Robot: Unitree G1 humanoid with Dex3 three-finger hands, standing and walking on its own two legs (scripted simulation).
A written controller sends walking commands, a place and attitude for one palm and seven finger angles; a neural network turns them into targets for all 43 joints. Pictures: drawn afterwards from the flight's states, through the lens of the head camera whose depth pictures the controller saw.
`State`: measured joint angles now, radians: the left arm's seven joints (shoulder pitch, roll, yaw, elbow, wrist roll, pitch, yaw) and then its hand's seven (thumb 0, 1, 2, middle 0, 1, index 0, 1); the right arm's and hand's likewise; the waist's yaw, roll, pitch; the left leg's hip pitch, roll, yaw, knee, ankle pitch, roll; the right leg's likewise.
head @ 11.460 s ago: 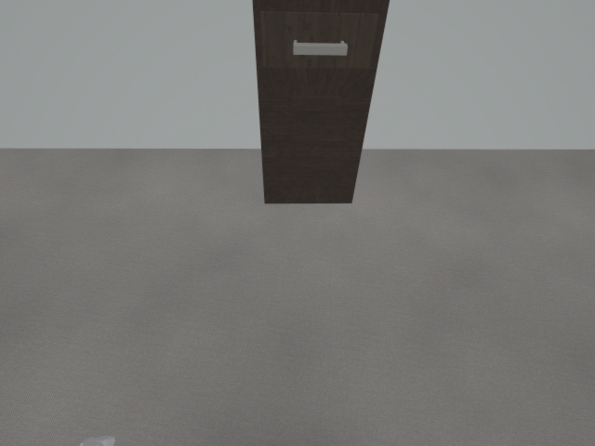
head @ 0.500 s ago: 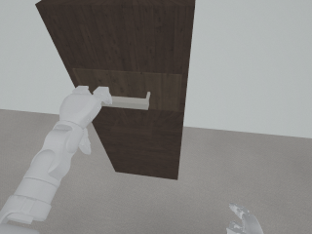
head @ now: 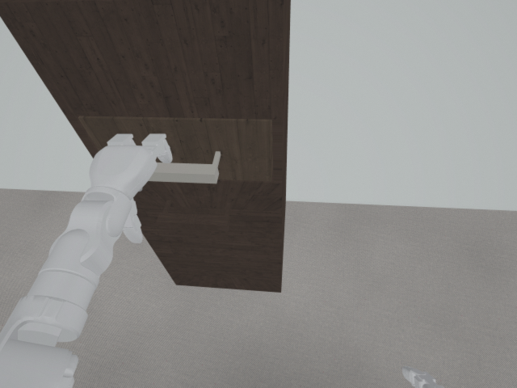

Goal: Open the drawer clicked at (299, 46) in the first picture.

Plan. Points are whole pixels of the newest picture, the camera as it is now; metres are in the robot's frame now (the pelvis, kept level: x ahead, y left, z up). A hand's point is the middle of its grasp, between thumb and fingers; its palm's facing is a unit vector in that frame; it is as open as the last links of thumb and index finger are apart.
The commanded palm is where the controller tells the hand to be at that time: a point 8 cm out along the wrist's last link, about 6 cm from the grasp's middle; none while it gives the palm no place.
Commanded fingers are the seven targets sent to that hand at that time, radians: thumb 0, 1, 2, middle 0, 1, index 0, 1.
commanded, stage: move the hooked fingers above the handle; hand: left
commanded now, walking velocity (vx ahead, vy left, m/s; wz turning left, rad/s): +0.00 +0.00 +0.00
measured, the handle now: (177, 163) +0.53 +0.23 +0.01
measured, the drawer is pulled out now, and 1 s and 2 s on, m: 0.00 0.00 0.00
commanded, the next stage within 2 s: lower the fingers behind the handle in 1.38 s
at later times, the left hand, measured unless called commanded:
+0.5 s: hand (158, 169) +0.46 +0.23 +0.07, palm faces -0.06 -0.02 -1.00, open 13.8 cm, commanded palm +0.45 +0.22 +0.13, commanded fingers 0.00 -0.50 0.30 -0.30 -1.20 -0.30 -1.20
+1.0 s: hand (163, 161) +0.48 +0.23 +0.06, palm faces -0.05 -0.02 -1.00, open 13.8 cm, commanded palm +0.46 +0.22 +0.13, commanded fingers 0.00 -0.50 0.30 -0.30 -1.20 -0.30 -1.20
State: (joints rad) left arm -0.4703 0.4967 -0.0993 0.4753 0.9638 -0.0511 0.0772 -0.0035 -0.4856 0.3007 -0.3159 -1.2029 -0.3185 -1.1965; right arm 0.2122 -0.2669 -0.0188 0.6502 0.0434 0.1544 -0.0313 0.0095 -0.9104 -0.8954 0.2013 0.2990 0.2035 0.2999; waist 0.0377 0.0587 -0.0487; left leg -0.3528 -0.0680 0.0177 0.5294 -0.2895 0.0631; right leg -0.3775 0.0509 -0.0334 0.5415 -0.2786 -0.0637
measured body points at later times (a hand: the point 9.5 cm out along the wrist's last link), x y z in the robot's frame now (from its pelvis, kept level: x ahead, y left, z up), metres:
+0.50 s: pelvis +0.02 +0.00 -0.01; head +0.08 -0.02 +0.44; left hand +0.45 +0.23 +0.12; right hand +0.10 -0.27 -0.14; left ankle -0.02 +0.08 -0.73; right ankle -0.01 -0.08 -0.73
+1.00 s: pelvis +0.01 +0.01 -0.01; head +0.08 +0.00 +0.44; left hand +0.48 +0.22 +0.12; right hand +0.04 -0.25 -0.15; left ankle -0.02 +0.08 -0.73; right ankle -0.01 -0.08 -0.73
